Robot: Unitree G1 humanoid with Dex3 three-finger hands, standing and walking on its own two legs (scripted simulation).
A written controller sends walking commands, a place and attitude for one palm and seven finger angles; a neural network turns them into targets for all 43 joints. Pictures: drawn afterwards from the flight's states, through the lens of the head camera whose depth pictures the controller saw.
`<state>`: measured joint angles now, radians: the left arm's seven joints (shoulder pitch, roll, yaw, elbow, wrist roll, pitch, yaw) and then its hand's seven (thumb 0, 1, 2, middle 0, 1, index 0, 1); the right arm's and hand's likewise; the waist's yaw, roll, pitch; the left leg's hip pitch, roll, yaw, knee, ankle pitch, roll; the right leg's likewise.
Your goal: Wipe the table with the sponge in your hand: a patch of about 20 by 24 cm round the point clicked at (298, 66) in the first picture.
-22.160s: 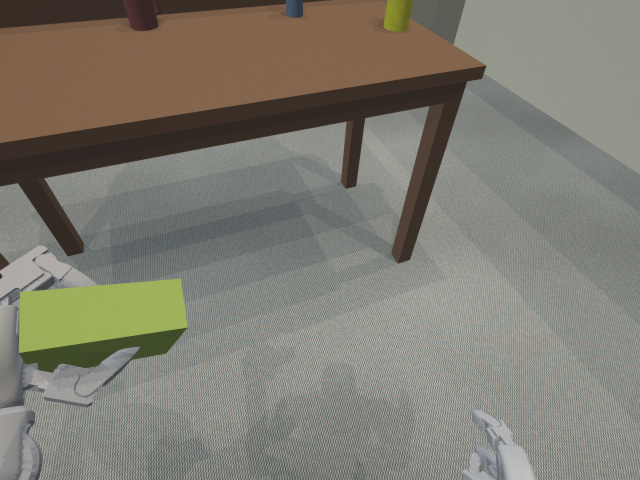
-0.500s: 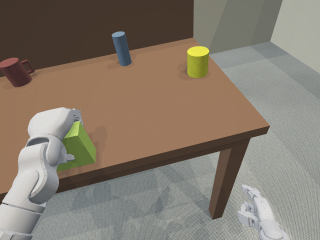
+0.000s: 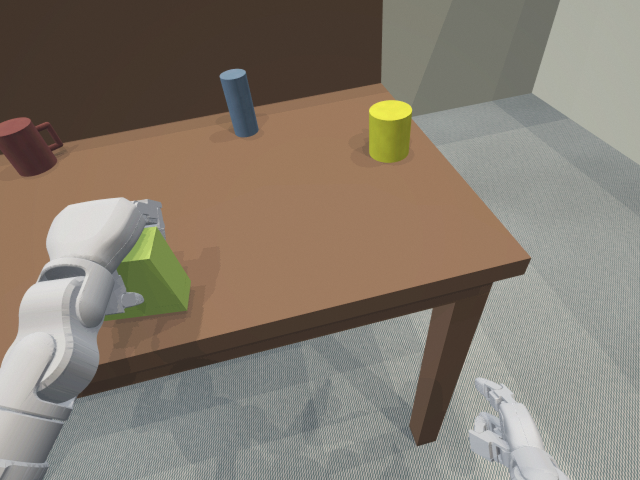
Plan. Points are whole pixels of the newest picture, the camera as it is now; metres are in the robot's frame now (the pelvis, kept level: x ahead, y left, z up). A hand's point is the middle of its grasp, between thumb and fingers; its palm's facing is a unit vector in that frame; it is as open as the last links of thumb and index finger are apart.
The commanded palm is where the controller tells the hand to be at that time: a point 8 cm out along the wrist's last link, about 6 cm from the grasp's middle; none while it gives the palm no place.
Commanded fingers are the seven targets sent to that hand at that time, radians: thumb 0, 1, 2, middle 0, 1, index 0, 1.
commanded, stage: move the sponge above the wiping area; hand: left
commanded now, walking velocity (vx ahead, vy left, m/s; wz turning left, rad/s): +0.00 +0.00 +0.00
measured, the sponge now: (135, 285) +0.28 +0.29 +0.11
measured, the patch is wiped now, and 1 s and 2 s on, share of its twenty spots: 0.05 0.05 0.05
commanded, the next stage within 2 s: none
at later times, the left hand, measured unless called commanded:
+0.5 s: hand (92, 236) +0.29 +0.31 +0.19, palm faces +0.19 +0.00 -0.98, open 8.9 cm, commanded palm +0.25 +0.31 +0.25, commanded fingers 0.00 0.10 1.30 -1.20 -1.60 -1.20 -1.60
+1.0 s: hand (69, 216) +0.29 +0.33 +0.22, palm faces +0.26 -0.01 -0.97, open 8.9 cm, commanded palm +0.24 +0.31 +0.26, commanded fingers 0.00 0.10 1.30 -1.20 -1.60 -1.20 -1.60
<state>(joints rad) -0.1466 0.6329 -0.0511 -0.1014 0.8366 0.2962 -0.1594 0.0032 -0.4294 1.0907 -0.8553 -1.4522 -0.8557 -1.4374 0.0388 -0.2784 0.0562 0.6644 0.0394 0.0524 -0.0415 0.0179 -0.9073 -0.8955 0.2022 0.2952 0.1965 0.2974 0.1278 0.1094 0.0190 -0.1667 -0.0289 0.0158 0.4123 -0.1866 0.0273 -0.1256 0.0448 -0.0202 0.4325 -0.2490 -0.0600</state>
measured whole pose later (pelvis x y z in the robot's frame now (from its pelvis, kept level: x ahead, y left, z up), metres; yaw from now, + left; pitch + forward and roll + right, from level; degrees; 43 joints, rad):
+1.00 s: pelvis +0.00 +0.01 +0.00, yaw +0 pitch -3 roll +0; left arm -0.28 0.65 0.03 -0.02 0.82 0.44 -0.10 0.00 -0.43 1.10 -0.86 -1.45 -0.85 -1.44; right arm 0.01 -0.26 0.07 0.68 0.06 0.07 -0.02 0.02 -0.91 -0.90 0.20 0.30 0.20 0.30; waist 0.13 0.11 0.01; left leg -0.16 -0.03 0.03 0.38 -0.17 0.04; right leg -0.12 0.04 -0.01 0.39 -0.22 -0.05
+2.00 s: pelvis -0.01 +0.01 +0.00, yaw +1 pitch -3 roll +0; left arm -0.22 0.60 -0.09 -0.04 0.85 0.43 -0.25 0.00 -0.43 1.10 -0.85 -1.46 -0.85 -1.44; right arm 0.03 -0.30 0.06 0.65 0.06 0.05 -0.04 0.02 -0.91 -0.90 0.20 0.30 0.20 0.30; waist 0.11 0.14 0.01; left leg -0.20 -0.05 0.00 0.41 -0.17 0.04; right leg -0.15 0.03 -0.03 0.42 -0.23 -0.04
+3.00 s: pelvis +0.00 +0.00 +0.00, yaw +1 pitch -4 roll +0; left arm -0.18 0.67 -0.06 -0.15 0.85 0.29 -0.19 0.00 -0.42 1.09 -0.86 -1.46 -0.86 -1.44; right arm 0.05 -0.29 0.06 0.67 0.04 0.03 -0.08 0.02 -0.91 -0.90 0.20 0.30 0.20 0.30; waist 0.14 0.10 0.03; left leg -0.16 -0.03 0.00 0.42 -0.18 0.03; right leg -0.11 0.05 -0.03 0.42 -0.24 -0.06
